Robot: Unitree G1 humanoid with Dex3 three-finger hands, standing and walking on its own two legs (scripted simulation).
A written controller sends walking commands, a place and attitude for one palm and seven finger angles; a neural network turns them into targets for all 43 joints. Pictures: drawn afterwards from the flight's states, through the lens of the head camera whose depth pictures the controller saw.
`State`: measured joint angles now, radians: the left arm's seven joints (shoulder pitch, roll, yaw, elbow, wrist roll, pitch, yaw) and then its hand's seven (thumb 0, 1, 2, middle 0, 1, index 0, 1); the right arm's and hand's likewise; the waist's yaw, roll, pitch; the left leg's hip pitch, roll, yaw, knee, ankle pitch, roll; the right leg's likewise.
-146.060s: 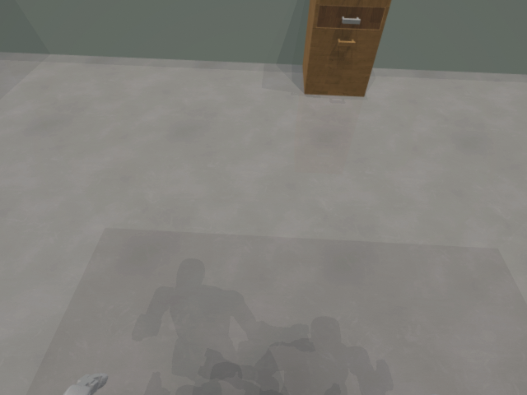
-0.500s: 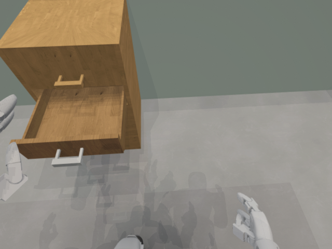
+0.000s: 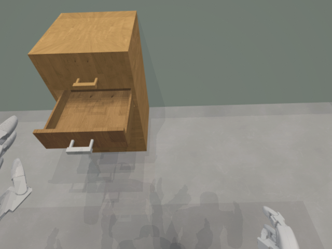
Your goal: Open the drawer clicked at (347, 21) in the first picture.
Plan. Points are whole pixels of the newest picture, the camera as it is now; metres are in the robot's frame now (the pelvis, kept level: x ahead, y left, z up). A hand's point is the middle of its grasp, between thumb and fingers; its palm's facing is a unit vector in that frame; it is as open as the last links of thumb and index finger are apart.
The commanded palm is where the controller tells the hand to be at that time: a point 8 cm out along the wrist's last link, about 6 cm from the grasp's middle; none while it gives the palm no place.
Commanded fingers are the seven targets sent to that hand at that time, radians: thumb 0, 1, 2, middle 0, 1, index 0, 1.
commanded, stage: stop stepping back and stand still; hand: left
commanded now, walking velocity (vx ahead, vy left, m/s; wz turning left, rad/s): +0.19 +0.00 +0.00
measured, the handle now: (80, 146) +0.56 +0.39 -0.25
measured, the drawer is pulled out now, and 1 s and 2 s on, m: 0.27 0.27 0.27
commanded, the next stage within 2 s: let the arm hang, fingers relaxed in 1.58 s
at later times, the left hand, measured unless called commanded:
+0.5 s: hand (52, 182) +0.21 +0.19 +0.16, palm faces +0.32 -0.82 -0.48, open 7.4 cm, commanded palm +0.15 +0.25 +0.17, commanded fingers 0.00 0.90 0.90 -0.20 -0.30 -0.20 -0.30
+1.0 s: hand (45, 167) +0.24 +0.23 +0.15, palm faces +0.30 -0.81 -0.50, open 7.4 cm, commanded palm +0.18 +0.27 +0.17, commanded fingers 0.00 0.90 0.90 -0.20 -0.30 -0.20 -0.30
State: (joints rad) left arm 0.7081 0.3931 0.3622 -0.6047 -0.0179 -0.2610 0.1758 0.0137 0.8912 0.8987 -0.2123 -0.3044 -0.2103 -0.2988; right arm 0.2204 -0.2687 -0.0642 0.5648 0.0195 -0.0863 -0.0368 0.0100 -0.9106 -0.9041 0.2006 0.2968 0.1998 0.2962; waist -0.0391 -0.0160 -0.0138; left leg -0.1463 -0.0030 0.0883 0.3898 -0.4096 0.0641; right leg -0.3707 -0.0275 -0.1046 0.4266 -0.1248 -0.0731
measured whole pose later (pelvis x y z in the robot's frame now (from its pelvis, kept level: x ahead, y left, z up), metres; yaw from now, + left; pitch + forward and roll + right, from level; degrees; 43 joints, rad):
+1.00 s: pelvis +0.05 -0.01 +0.00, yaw -1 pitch +1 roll -1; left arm 0.69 0.40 0.35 -0.61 -0.05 -0.17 0.17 0.02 0.89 0.90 -0.21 -0.30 -0.21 -0.30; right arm 0.15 -0.18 0.02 0.57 0.02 -0.02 -0.04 0.01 -0.91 -0.90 0.21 0.30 0.20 0.30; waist -0.01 0.01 0.05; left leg -0.21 -0.01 0.06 0.45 -0.27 0.04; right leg -0.18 0.08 -0.07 0.39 -0.24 -0.07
